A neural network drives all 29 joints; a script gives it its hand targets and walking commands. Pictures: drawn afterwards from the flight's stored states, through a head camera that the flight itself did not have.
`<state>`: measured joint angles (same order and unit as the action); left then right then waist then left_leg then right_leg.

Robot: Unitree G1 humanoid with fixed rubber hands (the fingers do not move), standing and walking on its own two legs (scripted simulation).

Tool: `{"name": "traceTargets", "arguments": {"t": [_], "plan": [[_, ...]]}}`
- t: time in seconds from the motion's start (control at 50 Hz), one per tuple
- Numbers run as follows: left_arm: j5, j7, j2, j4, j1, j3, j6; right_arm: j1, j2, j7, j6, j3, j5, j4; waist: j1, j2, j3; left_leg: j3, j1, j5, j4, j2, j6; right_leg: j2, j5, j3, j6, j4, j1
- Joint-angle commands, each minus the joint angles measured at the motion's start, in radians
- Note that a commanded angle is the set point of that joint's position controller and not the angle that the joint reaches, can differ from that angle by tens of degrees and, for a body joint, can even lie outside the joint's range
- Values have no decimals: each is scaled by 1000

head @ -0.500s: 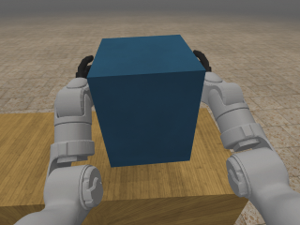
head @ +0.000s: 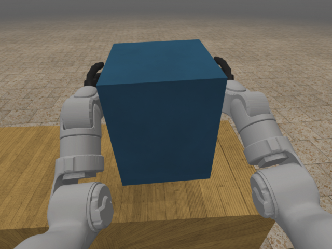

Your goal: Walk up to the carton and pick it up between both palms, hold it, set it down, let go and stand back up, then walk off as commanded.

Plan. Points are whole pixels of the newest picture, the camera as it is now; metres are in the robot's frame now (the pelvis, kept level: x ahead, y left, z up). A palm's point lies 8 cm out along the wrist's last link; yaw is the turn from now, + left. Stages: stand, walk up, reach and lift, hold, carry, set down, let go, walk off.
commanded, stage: hold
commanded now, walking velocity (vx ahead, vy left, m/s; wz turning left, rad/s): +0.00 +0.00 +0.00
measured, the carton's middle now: (161, 110) +0.36 +0.00 +0.23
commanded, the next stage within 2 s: none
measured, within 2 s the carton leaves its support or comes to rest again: neither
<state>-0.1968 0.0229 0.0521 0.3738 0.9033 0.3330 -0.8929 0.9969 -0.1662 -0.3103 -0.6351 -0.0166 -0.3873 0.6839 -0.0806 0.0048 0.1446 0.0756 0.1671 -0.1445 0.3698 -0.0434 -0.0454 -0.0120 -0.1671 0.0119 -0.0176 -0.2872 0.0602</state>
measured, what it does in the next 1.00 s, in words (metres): stands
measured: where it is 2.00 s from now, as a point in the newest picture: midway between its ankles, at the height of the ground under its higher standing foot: outside the picture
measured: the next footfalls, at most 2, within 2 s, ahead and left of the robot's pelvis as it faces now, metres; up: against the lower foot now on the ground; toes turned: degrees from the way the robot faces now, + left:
none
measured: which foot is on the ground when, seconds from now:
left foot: down 0.00-1.00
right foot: down 0.00-1.00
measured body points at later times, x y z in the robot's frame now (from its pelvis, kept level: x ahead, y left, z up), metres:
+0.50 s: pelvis +0.00 +0.00 +0.00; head -0.08 +0.01 +0.44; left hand +0.39 +0.15 +0.27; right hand +0.39 -0.15 +0.28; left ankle +0.04 +0.14 -0.75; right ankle +0.00 -0.13 -0.75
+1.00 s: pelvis +0.00 +0.00 +0.00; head -0.08 +0.01 +0.44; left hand +0.39 +0.14 +0.28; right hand +0.38 -0.15 +0.28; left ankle +0.04 +0.14 -0.75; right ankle +0.00 -0.13 -0.75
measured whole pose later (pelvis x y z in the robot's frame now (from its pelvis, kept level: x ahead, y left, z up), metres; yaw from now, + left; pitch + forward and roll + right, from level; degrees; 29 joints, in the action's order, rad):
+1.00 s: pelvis +0.00 +0.00 +0.00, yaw +0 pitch -3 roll -1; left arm -0.20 0.03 0.05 0.42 0.93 0.34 -0.88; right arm 1.02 -0.17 -0.31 -0.64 -0.01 -0.39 0.71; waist -0.08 0.00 0.15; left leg 0.08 0.17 -0.14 0.37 -0.04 -0.05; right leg -0.02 -0.16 0.03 -0.02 -0.29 0.07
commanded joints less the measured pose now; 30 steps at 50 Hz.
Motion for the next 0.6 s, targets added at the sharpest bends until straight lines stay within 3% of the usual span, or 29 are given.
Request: {"name": "traceTargets", "arguments": {"t": [0.0,0.02,0.06,0.1,0.12,0.14,0.16,0.2,0.22,0.24,0.26,0.28,0.34,0.36,0.38,0.4,0.42,0.44,0.48,0.52,0.56,0.58], "plan": [[180,-133,-625,-157,813,-415,113,887,664,138,36,-252,-182,-345,-11,46,409,-49,-196,190,-10,79,-23,-78,131,-22,-37,34,-18],[175,-133,-610,-132,832,-393,114,902,681,142,32,-247,-172,-323,5,20,387,-50,-171,153,-22,81,-9,-75,97,-21,-38,38,-10],[167,-132,-622,-125,817,-397,114,886,674,146,31,-235,-165,-297,4,34,382,-50,-171,169,-24,76,-15,-76,114,-19,-33,33,-12],[179,-129,-615,-157,836,-399,125,898,690,147,36,-244,-178,-312,9,27,420,-50,-176,201,-15,78,-14,-80,143,-20,-38,29,-25],[187,-134,-616,-176,800,-409,123,885,693,139,40,-274,-194,-378,4,-1,471,-50,-205,246,0,83,-13,-80,203,-14,-46,26,-58],[165,-132,-613,-148,788,-399,115,869,668,136,31,-255,-184,-335,-9,35,414,-50,-203,252,-2,85,-21,-77,206,-14,-43,28,-47],[150,-137,-592,-133,787,-374,111,836,661,133,21,-241,-183,-291,-7,28,379,-53,-183,210,-12,88,-19,-75,166,-16,-48,33,-48],[155,-137,-594,-151,825,-377,115,874,671,140,29,-239,-178,-293,11,38,390,-54,-176,198,-16,83,-14,-76,134,-15,-40,31,-25],[180,-138,-612,-165,832,-415,120,899,684,135,37,-251,-177,-343,-4,24,431,-55,-176,186,-12,88,-11,-73,140,-18,-46,31,-35],[181,-136,-613,-173,841,-414,122,859,676,138,28,-233,-178,-293,-19,53,410,-50,-187,191,-11,84,-21,-70,151,-17,-40,30,-29],[173,-138,-610,-160,817,-405,118,895,676,136,36,-241,-182,-343,0,44,426,-55,-185,204,-8,86,-15,-71,162,-18,-46,30,-33],[166,-139,-603,-134,827,-396,116,901,678,137,33,-240,-176,-317,4,35,383,-53,-173,179,-18,84,-9,-75,128,-21,-44,30,-19],[182,-137,-621,-146,833,-395,126,899,687,140,38,-246,-173,-338,3,18,410,-52,-165,192,-14,83,-15,-77,145,-14,-39,28,-38],[170,-137,-611,-125,820,-398,121,886,668,137,32,-231,-169,-306,-7,40,392,-55,-164,164,-17,84,-16,-72,124,-13,-40,35,-24],[184,-138,-599,-154,839,-404,126,896,694,131,33,-250,-177,-346,-9,20,425,-54,-176,189,-10,90,-9,-70,159,-16,-51,29,-33],[184,-138,-599,-157,844,-403,129,915,706,132,35,-253,-173,-349,10,10,443,-54,-179,202,-4,85,-6,-75,158,-12,-48,29,-32],[192,-136,-613,-181,827,-415,131,874,696,127,35,-266,-187,-372,-11,28,463,-50,-205,251,5,87,-15,-71,228,-10,-51,21,-58],[198,-136,-621,-182,803,-421,125,877,692,125,36,-278,-197,-404,-9,18,477,-47,-225,281,13,87,-16,-76,247,-15,-52,18,-55],[172,-134,-617,-162,807,-398,113,870,668,134,25,-248,-179,-313,-5,48,407,-47,-198,224,-11,76,-23,-81,165,-25,-38,27,-26],[166,-142,-608,-140,785,-386,111,863,679,130,28,-256,-173,-347,-9,11,398,-56,-188,218,-6,87,-10,-74,183,-20,-51,28,-48],[190,-138,-616,-212,816,-419,119,865,685,128,32,-275,-199,-377,-11,29,473,-47,-225,269,8,84,-18,-78,238,-17,-48,15,-60],[180,-136,-616,-193,804,-424,114,892,681,130,30,-277,-198,-390,0,36,467,-49,-223,278,5,84,-22,-82,222,-20,-46,22,-58]]}}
